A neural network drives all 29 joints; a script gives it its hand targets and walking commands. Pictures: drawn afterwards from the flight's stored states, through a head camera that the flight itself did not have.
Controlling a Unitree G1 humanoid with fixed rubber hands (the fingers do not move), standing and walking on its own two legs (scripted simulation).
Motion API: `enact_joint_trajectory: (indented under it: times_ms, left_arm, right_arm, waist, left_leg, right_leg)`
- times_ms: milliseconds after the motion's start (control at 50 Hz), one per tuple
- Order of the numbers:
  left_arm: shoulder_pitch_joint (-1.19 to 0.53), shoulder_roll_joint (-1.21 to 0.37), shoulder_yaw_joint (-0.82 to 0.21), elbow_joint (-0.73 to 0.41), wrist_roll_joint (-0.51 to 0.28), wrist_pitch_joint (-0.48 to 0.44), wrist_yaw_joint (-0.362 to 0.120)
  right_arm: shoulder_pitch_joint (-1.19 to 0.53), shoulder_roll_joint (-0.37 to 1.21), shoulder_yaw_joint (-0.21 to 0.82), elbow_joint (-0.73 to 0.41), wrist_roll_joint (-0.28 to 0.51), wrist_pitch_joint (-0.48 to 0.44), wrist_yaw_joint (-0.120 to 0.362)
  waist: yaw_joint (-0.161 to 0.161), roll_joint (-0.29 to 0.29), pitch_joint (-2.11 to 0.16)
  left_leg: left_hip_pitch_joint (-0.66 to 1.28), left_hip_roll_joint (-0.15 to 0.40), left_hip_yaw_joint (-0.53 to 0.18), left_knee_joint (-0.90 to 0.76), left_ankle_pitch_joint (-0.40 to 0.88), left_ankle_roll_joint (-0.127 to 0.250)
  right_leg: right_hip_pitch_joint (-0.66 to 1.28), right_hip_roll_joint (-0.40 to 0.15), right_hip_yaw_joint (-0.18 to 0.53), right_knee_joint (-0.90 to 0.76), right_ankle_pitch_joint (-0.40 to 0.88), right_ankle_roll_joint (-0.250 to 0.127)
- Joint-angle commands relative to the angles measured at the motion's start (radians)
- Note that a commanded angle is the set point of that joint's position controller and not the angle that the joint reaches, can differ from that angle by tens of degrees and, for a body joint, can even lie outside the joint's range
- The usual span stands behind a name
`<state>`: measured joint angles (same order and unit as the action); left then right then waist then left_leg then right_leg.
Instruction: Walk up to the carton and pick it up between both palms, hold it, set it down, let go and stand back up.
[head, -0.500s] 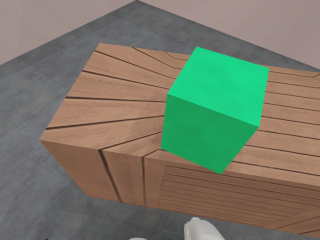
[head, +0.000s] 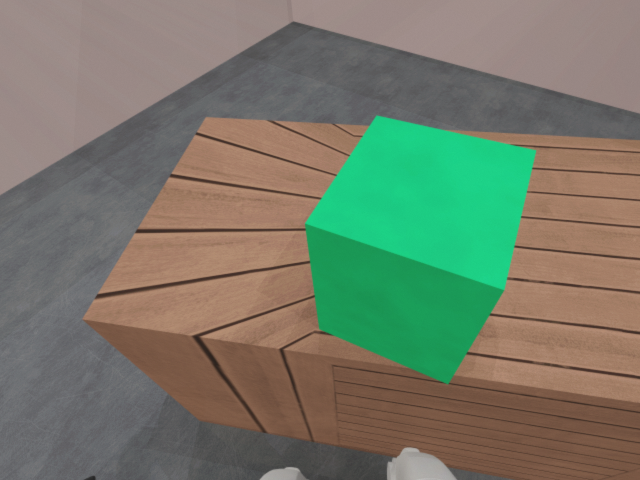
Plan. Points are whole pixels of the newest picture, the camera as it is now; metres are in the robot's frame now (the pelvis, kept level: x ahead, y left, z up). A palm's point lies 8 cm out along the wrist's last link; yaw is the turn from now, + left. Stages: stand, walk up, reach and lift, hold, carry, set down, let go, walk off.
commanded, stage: walk up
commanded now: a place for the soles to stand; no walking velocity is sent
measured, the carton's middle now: (412, 252) +0.40 -0.10 +0.04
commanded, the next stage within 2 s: none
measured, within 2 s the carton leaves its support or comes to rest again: neither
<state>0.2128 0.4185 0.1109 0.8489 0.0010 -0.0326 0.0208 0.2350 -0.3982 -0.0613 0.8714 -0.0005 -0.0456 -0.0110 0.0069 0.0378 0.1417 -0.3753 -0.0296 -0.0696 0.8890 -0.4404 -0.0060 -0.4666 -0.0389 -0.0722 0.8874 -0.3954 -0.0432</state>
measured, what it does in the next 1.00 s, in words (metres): lifts its right foot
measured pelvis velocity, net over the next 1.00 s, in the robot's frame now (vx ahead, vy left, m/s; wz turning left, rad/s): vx -0.02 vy -0.02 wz -0.03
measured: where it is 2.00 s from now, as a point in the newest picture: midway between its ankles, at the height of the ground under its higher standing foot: outside the picture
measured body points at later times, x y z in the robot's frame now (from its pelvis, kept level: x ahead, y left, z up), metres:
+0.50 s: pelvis -0.01 -0.01 +0.00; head -0.01 -0.01 +0.45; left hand +0.09 +0.33 -0.09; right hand +0.08 -0.33 -0.10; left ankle +0.02 +0.13 -0.69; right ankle +0.08 -0.11 -0.69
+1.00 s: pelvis -0.02 -0.02 +0.00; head +0.03 -0.01 +0.44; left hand +0.10 +0.30 -0.12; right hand +0.05 -0.36 -0.10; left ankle +0.01 +0.13 -0.69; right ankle +0.02 -0.11 -0.65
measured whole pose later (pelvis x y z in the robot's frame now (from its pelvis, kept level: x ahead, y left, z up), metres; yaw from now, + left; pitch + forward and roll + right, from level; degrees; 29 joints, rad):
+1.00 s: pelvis -0.02 -0.02 +0.00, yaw -2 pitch -5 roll +0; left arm 0.20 0.42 0.11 0.76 0.00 0.05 -0.02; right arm 0.22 -0.40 -0.06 0.87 0.00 -0.04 -0.07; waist 0.01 -0.04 0.19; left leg -0.37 0.01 -0.07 0.92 -0.47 -0.03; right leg -0.52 0.04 -0.05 1.17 -0.50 -0.05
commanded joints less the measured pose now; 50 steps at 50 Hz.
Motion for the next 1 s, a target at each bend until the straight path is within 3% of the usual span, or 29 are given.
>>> enact_joint_trajectory:
  times_ms: [0,40,60,80,100,180,240,280,320,340,400,420,480,500,540,580,620,680,720,740,760,820,840,860,880,900,920,960,980]
  left_arm:
    - [-0.039,0.167,0.011,-0.018,-0.002,-0.007,-0.001]
    - [0.059,0.208,0.019,-0.009,0.008,-0.042,0.001]
    - [0.060,0.272,0.030,-0.008,0.023,-0.050,0.000]
    - [0.024,0.277,0.033,-0.018,0.008,-0.049,-0.003]
    - [-0.006,0.271,0.029,-0.027,0.013,-0.044,-0.003]
    - [-0.109,0.249,0.034,-0.055,0.023,-0.019,-0.006]
    - [-0.065,0.230,0.025,-0.064,0.023,-0.018,-0.006]
    - [-0.067,0.216,0.024,-0.053,0.022,-0.012,-0.010]
    - [-0.067,0.201,0.018,-0.043,0.017,-0.016,-0.012]
    - [-0.059,0.188,0.013,-0.050,0.016,-0.022,-0.014]
    - [0.011,0.258,0.050,-0.022,0.021,-0.033,-0.015]
    - [0.027,0.292,0.034,-0.024,0.021,-0.032,-0.012]
    - [-0.103,0.271,0.032,-0.061,0.026,-0.029,-0.009]
    - [-0.109,0.245,0.021,-0.061,0.028,-0.028,-0.013]
    - [-0.107,0.217,0.010,-0.072,0.023,-0.014,-0.014]
    - [-0.083,0.180,0.009,-0.068,0.018,-0.005,-0.008]
    - [0.003,0.204,0.017,-0.021,0.015,-0.004,-0.009]
    - [0.036,0.208,0.038,-0.008,0.026,-0.024,-0.011]
    - [0.032,0.258,0.036,-0.018,0.024,-0.053,-0.010]
    - [-0.043,0.290,0.043,-0.119,0.045,-0.002,-0.035]
    - [-0.037,0.258,0.055,-0.128,0.048,0.010,-0.043]
    - [-0.096,0.250,0.034,-0.186,0.046,0.043,-0.043]
    - [-0.130,0.220,0.026,-0.202,0.042,0.059,-0.046]
    - [-0.120,0.187,0.030,-0.243,0.035,0.059,-0.044]
    - [-0.078,0.148,0.024,-0.228,0.030,0.067,-0.044]
    - [-0.097,0.203,0.036,-0.230,0.050,0.079,-0.028]
    - [-0.052,0.225,0.041,-0.208,0.051,0.092,-0.023]
    - [-0.018,0.223,0.061,-0.208,0.035,0.091,-0.035]
    - [-0.033,0.246,0.071,-0.210,0.039,0.088,-0.045]
  right_arm:
    - [-0.128,-0.280,-0.049,-0.064,-0.034,-0.020,-0.019]
    - [-0.140,-0.220,-0.026,-0.079,-0.015,-0.011,-0.013]
    - [-0.107,-0.193,-0.034,-0.078,-0.011,0.004,-0.014]
    - [-0.047,-0.190,-0.029,-0.056,-0.011,0.013,-0.017]
    - [-0.057,-0.191,-0.040,-0.059,-0.021,0.019,-0.015]
    - [0.028,-0.231,-0.053,-0.016,-0.034,0.010,0.008]
    - [-0.017,-0.222,-0.058,-0.013,-0.032,0.011,0.014]
    - [-0.056,-0.220,-0.052,-0.032,-0.035,0.013,0.013]
    - [-0.114,-0.240,-0.039,-0.049,-0.034,0.008,0.010]
    - [-0.126,-0.251,-0.043,-0.053,-0.037,0.007,0.007]
    - [-0.105,-0.232,-0.040,-0.030,-0.049,0.013,0.005]
    - [-0.102,-0.218,-0.048,-0.041,-0.027,0.017,0.004]
    - [0.026,-0.214,-0.052,-0.015,-0.024,0.014,0.005]
    - [0.041,-0.218,-0.060,0.000,-0.030,0.013,0.008]
    - [0.048,-0.229,-0.064,-0.007,-0.034,0.010,0.014]
    - [-0.070,-0.246,-0.050,-0.058,-0.030,0.005,0.013]
    - [-0.164,-0.295,-0.056,-0.087,-0.037,0.002,0.006]
    - [-0.187,-0.239,-0.042,-0.089,-0.030,0.000,-0.008]
    - [-0.114,-0.195,-0.038,-0.077,-0.017,0.015,-0.007]
    - [-0.036,-0.260,-0.048,-0.066,0.025,0.010,-0.039]
    - [0.016,-0.261,-0.054,-0.042,0.018,0.018,-0.047]
    - [0.099,-0.234,-0.045,-0.018,0.015,-0.006,-0.055]
    - [0.191,-0.240,-0.061,0.006,0.006,-0.012,-0.056]
    - [0.241,-0.270,-0.071,0.011,-0.004,-0.023,-0.069]
    - [0.183,-0.365,-0.096,-0.021,-0.027,-0.027,-0.074]
    - [0.126,-0.444,-0.118,-0.046,-0.015,-0.022,-0.078]
    - [0.062,-0.436,-0.118,-0.063,-0.015,-0.020,-0.084]
    - [-0.049,-0.383,-0.103,-0.097,-0.017,-0.019,-0.101]
    - [-0.004,-0.381,-0.109,-0.094,-0.026,-0.026,-0.105]
  waist:
    - [0.034,0.015,-0.117]
    - [0.073,-0.023,-0.185]
    - [0.032,-0.082,-0.245]
    - [0.013,-0.068,-0.200]
    - [-0.007,-0.105,-0.175]
    - [-0.027,-0.137,-0.092]
    - [-0.025,0.018,-0.038]
    - [-0.010,0.011,-0.013]
    - [0.024,0.056,-0.041]
    - [0.032,-0.018,-0.037]
    - [0.033,0.006,-0.039]
    - [0.020,-0.089,-0.087]
    - [-0.031,-0.116,-0.084]
    - [-0.034,-0.121,-0.055]
    - [-0.067,-0.028,-0.079]
    - [-0.013,0.158,0.009]
    - [0.030,0.159,-0.014]
    - [0.066,0.075,-0.088]
    - [0.030,-0.126,-0.146]
    - [0.035,-0.271,-0.118]
    - [0.036,-0.244,-0.161]
    - [-0.012,-0.297,-0.115]
    - [-0.081,-0.199,-0.145]
    - [-0.087,-0.050,-0.166]
    - [-0.031,0.130,-0.144]
    - [-0.057,0.155,-0.111]
    - [-0.005,0.081,-0.076]
    - [0.042,0.039,-0.060]
    - [0.014,0.073,-0.065]
  left_leg:
    - [-0.066,0.288,-0.345,-0.354,0.270,0.240]
    - [-0.121,0.152,-0.115,-0.125,0.483,0.098]
    - [-0.088,0.048,-0.031,0.048,0.295,0.046]
    - [-0.029,0.050,0.030,0.050,0.069,0.045]
    - [-0.025,0.039,0.045,0.049,-0.114,0.057]
    - [0.048,0.054,0.029,-0.070,-0.119,0.073]
    - [0.006,0.093,-0.117,-0.293,-0.211,0.112]
    - [-0.089,0.128,-0.228,-0.382,-0.378,0.150]
    - [-0.165,0.148,-0.251,-0.414,-0.295,0.140]
    - [-0.210,0.147,-0.242,-0.395,-0.284,0.148]
    - [-0.214,0.084,-0.092,-0.194,-0.135,0.087]
    - [-0.117,0.042,-0.005,-0.049,-0.130,0.067]
    - [-0.002,0.069,0.019,-0.032,-0.088,0.053]
    - [0.047,0.048,0.038,-0.065,-0.105,0.076]
    - [0.088,0.087,-0.072,-0.239,-0.201,0.106]
    - [-0.151,0.229,-0.369,-0.543,-0.384,0.192]
    - [-0.232,0.323,-0.439,-0.556,-0.266,0.256]
    - [-0.220,0.228,-0.237,-0.291,0.090,0.168]
    - [-0.229,0.053,-0.009,0.035,0.060,0.046]
    - [-0.202,-0.003,0.111,0.142,-0.120,0.050]
    - [-0.154,-0.015,0.096,0.235,-0.239,0.049]
    - [0.005,0.009,0.133,0.000,-0.067,0.061]
    - [0.124,0.002,0.154,-0.190,0.086,0.057]
    - [0.171,0.112,-0.027,-0.301,0.177,0.082]
    - [0.189,0.332,-0.430,-0.417,0.278,0.144]
    - [0.059,0.468,-0.600,-0.481,0.372,0.277]
    - [0.054,0.481,-0.624,-0.483,0.335,0.331]
    - [0.052,0.448,-0.446,-0.337,0.536,0.310]
    - [0.098,0.398,-0.380,-0.280,0.546,0.291]
  right_leg:
    - [0.097,0.023,0.115,-0.019,-0.022,0.004]
    - [0.277,-0.075,0.227,-0.231,0.418,-0.031]
    - [0.266,-0.194,0.402,-0.300,0.439,-0.118]
    - [0.154,-0.278,0.482,-0.355,0.344,-0.179]
    - [0.080,-0.297,0.500,-0.421,0.171,-0.184]
    - [-0.084,-0.231,0.417,-0.465,-0.237,-0.118]
    - [-0.104,-0.118,0.316,-0.406,-0.255,-0.036]
    - [-0.074,-0.044,0.242,-0.340,-0.285,-0.006]
    - [0.063,-0.017,0.210,-0.266,-0.175,-0.015]
    - [0.084,-0.007,0.231,-0.269,-0.167,-0.019]
    - [0.129,-0.143,0.396,-0.435,-0.231,-0.036]
    - [0.074,-0.222,0.505,-0.520,-0.269,-0.076]
    - [-0.078,-0.246,0.483,-0.499,-0.285,-0.139]
    - [-0.139,-0.209,0.420,-0.492,-0.275,-0.110]
    - [-0.187,-0.113,0.316,-0.395,-0.222,-0.035]
    - [-0.072,0.037,0.146,-0.101,-0.145,0.012]
    - [0.050,0.065,0.103,0.109,-0.081,0.018]
    - [0.225,0.020,0.140,-0.157,-0.008,-0.009]
    - [0.259,-0.242,0.543,-0.420,0.205,-0.093]
    - [0.188,-0.250,0.511,-0.445,0.369,-0.194]
    - [0.174,-0.244,0.541,-0.447,0.407,-0.223]
    - [0.026,-0.185,0.354,-0.318,0.550,-0.226]
    - [0.002,-0.111,0.284,-0.197,0.580,-0.153]
    - [-0.082,-0.055,0.220,-0.044,0.516,-0.071]
    - [-0.221,0.077,0.137,0.187,0.216,0.012]
    - [-0.205,0.120,0.201,0.326,-0.217,0.043]
    - [-0.230,0.106,0.264,0.451,-0.220,0.034]
    - [-0.236,0.065,0.298,0.490,-0.176,0.011]
    - [-0.232,0.036,0.290,0.455,-0.176,0.022]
